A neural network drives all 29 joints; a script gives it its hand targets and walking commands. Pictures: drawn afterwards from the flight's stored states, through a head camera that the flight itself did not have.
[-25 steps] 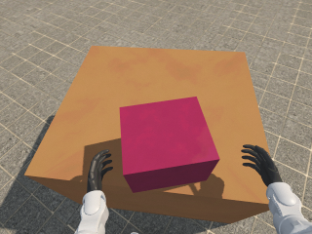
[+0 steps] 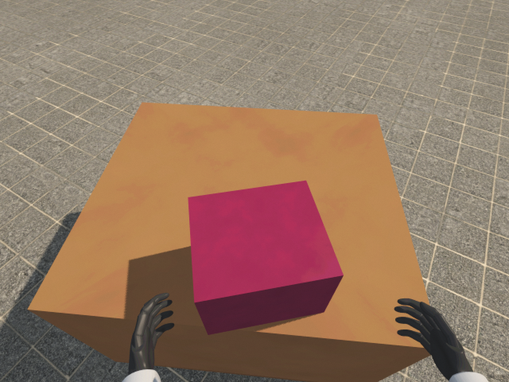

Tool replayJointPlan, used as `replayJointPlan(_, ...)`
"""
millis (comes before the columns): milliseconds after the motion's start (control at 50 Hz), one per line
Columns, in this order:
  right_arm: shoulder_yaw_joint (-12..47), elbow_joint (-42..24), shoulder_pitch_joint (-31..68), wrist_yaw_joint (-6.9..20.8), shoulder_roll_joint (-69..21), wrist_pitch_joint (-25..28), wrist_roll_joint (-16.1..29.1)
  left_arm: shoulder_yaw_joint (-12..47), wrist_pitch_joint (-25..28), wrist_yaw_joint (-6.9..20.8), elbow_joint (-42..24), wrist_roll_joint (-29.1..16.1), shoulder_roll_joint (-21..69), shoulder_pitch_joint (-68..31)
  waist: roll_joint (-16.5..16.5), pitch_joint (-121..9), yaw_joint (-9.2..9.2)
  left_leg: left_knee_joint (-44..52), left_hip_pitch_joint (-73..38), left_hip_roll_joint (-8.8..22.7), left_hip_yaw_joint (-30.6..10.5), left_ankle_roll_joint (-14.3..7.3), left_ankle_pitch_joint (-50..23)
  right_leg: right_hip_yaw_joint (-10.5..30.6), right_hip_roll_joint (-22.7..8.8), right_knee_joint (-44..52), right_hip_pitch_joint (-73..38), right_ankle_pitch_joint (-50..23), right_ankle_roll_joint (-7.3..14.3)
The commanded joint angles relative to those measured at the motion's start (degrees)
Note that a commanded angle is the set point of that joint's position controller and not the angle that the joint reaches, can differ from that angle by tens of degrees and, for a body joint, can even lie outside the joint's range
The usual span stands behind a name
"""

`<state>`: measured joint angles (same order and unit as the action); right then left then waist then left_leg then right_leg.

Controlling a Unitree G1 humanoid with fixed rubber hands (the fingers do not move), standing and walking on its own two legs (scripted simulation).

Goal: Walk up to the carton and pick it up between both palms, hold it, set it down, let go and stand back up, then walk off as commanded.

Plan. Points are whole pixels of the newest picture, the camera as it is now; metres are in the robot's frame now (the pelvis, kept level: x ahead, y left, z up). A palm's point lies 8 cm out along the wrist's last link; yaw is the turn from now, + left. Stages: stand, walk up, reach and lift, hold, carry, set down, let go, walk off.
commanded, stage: set down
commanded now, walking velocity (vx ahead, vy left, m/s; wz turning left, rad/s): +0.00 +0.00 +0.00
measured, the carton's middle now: (257, 256) +0.39 +0.03 -0.12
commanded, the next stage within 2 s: let go in 1.80 s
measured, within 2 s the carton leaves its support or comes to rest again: neither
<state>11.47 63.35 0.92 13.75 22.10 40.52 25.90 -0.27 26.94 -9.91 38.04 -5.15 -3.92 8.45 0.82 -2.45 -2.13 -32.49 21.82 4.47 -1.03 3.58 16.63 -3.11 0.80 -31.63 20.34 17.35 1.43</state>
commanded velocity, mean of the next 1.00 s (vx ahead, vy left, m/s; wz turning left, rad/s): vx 0.00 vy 0.00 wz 0.00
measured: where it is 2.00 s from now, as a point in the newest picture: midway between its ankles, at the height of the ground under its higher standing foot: outside the picture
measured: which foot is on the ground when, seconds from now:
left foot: down 0.00-1.00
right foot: down 0.00-1.00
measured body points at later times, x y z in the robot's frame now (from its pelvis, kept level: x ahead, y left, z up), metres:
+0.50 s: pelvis +0.00 +0.00 +0.00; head +0.01 +0.01 +0.45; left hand +0.17 +0.20 -0.07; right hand +0.18 -0.25 -0.06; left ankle -0.01 +0.16 -0.73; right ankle -0.02 -0.10 -0.73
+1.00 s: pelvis +0.01 +0.01 +0.01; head +0.02 +0.03 +0.46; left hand +0.18 +0.22 -0.07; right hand +0.17 -0.23 -0.06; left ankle -0.01 +0.16 -0.73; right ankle -0.02 -0.10 -0.73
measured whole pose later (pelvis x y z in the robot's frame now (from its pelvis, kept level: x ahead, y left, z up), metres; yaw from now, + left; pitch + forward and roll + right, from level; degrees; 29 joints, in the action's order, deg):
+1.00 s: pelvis +0.01 +0.01 +0.01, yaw -1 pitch +0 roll -1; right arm 6.4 54.0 -9.0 9.5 16.6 30.1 15.9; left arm 1.2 15.3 -7.4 32.8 -1.7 -7.3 15.4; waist 2.4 0.7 -1.8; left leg -26.2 10.3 4.0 0.8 2.7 15.7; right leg -1.4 0.5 -24.4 8.9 15.3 0.4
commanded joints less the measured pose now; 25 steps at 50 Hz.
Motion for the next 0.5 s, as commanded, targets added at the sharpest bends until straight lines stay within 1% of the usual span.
replayJointPlan(0,-3.7,-9.4,4.8,-0.1,9.4,3.1,0.6,0.2,3.9,-0.3,-11.1,0.7,-2.5,-3.9,2.3,-10.5,0.38,1.9,-6.4,-5.0,1.2,-1.5,-17.4,3.1,2.5,4.6,-6.4,-12.4,-0.2)
replayJointPlan(120,-4.1,-11.7,1.1,-0.7,8.4,2.3,-0.1,-0.1,3.5,-0.3,-11.6,1.7,-2.6,-0.2,2.9,-7.9,0.28,2.6,-7.9,-5.0,1.3,-1.6,-17.2,3.9,2.1,5.7,-7.0,-12.2,-0.3)
replayJointPlan(220,-4.6,-12.0,0.3,-1.2,6.9,0.9,-1.3,-0.3,2.6,0.0,-10.5,1.9,-3.0,-0.1,3.2,-4.9,0.49,3.3,-8.1,-5.1,1.7,-2.0,-13.9,4.4,1.5,6.8,-6.3,-8.3,-0.3)
replayJointPlan(340,-5.4,-13.1,0.4,-1.9,5.1,-0.9,-3.1,0.3,1.3,0.0,-10.9,1.2,-4.1,-1.7,2.7,-3.7,0.69,4.0,-8.4,-5.1,2.2,-2.2,-10.6,4.6,0.7,7.3,-5.8,-4.5,-0.4)
replayJointPlan(400,-5.8,-13.3,0.1,-2.4,4.4,-1.8,-4.2,0.4,0.5,0.2,-10.8,0.9,-4.6,-2.0,2.7,-3.7,0.91,4.1,-8.9,-5.2,2.4,-2.3,-10.1,4.7,0.4,7.6,-6.0,-4.3,-0.5)
replayJointPlan(480,-6.3,-13.3,-0.6,-3.0,4.2,-2.9,-5.2,0.7,-1.1,0.5,-11.1,1.0,-5.0,-1.4,2.4,-3.9,0.91,4.4,-10.7,-5.0,2.4,-2.1,-11.6,4.3,0.5,8.0,-6.2,-5.7,-0.4)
